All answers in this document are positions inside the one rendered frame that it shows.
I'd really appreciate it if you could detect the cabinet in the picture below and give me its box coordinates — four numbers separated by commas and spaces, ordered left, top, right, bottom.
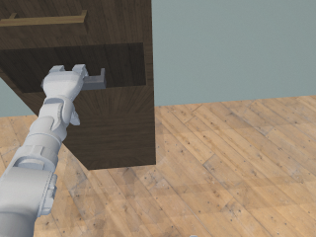
0, 0, 156, 171

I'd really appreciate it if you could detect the robot left hand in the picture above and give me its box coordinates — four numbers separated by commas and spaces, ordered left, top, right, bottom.
42, 64, 89, 125

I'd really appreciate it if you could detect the handle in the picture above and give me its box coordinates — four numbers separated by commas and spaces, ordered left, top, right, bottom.
40, 68, 107, 91
0, 15, 89, 40

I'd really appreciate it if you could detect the robot left forearm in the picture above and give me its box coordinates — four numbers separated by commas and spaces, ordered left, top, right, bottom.
0, 95, 74, 189

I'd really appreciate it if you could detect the robot left upper arm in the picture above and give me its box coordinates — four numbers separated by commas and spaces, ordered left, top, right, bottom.
0, 166, 58, 237

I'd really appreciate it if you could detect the drawer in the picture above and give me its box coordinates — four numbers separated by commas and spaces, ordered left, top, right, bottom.
0, 42, 146, 94

